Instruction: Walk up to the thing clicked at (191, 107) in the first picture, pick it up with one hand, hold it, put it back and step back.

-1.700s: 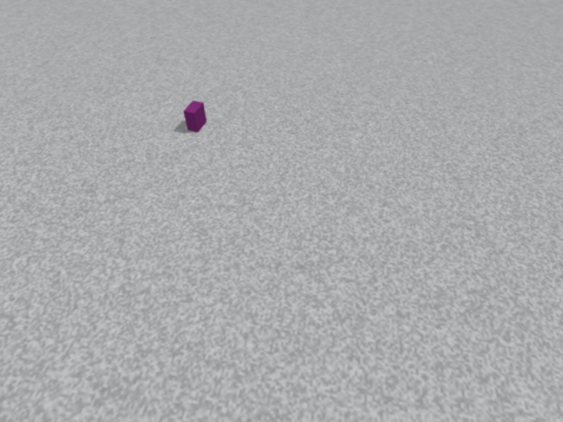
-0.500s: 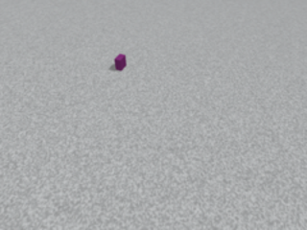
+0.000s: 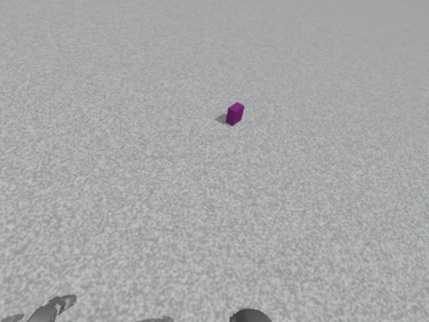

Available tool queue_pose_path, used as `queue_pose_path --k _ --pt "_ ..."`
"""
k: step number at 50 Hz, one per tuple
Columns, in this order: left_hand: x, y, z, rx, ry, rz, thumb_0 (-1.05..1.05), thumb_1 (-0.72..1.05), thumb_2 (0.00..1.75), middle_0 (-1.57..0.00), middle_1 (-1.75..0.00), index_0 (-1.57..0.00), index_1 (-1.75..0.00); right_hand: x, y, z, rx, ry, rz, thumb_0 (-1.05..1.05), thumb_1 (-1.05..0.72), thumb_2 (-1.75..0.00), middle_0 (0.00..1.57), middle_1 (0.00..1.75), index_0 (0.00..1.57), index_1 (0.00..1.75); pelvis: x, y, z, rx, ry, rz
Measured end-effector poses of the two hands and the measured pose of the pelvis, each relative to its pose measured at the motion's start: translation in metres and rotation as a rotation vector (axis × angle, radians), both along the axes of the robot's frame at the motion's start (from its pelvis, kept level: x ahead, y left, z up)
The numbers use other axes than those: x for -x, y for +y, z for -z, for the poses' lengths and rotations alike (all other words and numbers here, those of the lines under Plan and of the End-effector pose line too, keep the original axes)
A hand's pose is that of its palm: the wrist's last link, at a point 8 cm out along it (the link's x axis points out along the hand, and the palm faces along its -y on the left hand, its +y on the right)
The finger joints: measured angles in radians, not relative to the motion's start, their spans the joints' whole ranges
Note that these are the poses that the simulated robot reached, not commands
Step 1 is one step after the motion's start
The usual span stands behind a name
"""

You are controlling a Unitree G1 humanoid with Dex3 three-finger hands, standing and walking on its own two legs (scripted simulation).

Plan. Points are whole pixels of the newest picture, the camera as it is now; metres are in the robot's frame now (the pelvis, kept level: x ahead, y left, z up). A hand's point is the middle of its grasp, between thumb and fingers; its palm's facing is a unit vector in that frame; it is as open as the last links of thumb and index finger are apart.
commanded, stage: walk up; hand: left
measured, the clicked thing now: (234, 114) +1.68 -0.30 -0.71
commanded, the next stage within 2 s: none
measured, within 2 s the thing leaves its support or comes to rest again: neither
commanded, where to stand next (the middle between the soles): +1.63 -0.78 m, yaw +50 degrees
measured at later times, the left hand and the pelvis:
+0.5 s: hand (136, 269) +0.27 +0.15 -0.13, palm faces +0.33 -0.86 -0.38, open 7.4 cm; pelvis +0.32 -0.14 +0.00, yaw +17 degrees
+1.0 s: hand (174, 170) +0.59 +0.09 -0.16, palm faces +0.37 -0.89 -0.29, open 7.4 cm; pelvis +0.59 -0.22 -0.02, yaw +27 degrees
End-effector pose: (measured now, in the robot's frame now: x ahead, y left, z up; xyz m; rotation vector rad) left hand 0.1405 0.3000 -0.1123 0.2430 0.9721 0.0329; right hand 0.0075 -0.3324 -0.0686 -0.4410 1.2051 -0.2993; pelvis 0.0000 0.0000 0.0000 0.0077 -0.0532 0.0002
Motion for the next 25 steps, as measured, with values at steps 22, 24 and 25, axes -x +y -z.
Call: queue_pose_path --k 22,24,25 --pt "-0.117 -0.096 -0.024 -0.149 0.094 -0.442 0.0 0.9 0.89 -0.2 -0.3 -0.2 -0.3 -0.463 -0.088 0.033 -0.043 -0.1 -0.436 0.01 -0.9 -0.9 0.2 0.3 0.21 0.3 -0.284 -0.125 0.006 -0.013 0.06 -0.282" --pt "-0.111 -0.106 -0.021 -0.148 0.148 -0.483 0.0 0.9 0.89 -0.2 -0.3 -0.21 -0.3 -0.507 -0.077 0.025 -0.069 -0.144 -0.494 0.01 -0.9 -0.9 0.2 0.3 0.21 0.3 -0.307 -0.132 0.004 -0.007 0.05 -0.294" --pt "-0.109 -0.111 -0.017 -0.145 0.178 -0.499 0.0 0.9 0.89 -0.2 -0.3 -0.21 -0.3 -0.528 -0.072 0.022 -0.077 -0.16 -0.518 0.01 -0.9 -0.9 0.2 0.3 0.21 0.3 -0.318 -0.135 0.004 -0.001 0.045 -0.303"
